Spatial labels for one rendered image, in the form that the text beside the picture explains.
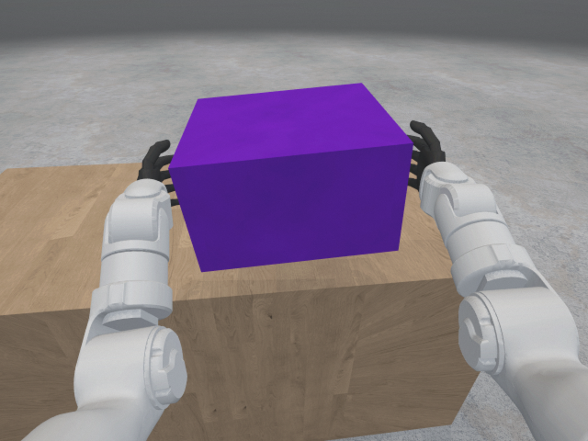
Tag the robot right hand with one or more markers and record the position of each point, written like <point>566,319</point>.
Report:
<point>430,151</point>

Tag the robot left forearm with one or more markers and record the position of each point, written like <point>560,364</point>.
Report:
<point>133,290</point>

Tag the robot right forearm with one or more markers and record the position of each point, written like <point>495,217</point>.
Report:
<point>482,250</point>

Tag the robot left hand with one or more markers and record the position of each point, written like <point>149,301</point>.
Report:
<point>152,163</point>

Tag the carton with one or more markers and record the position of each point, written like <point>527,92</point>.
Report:
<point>289,176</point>

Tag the right robot upper arm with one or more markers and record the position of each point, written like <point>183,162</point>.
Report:
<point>525,339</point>

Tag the pedestal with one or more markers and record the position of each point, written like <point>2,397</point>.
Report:
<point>305,351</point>

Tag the left robot upper arm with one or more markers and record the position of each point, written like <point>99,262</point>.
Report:
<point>124,381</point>

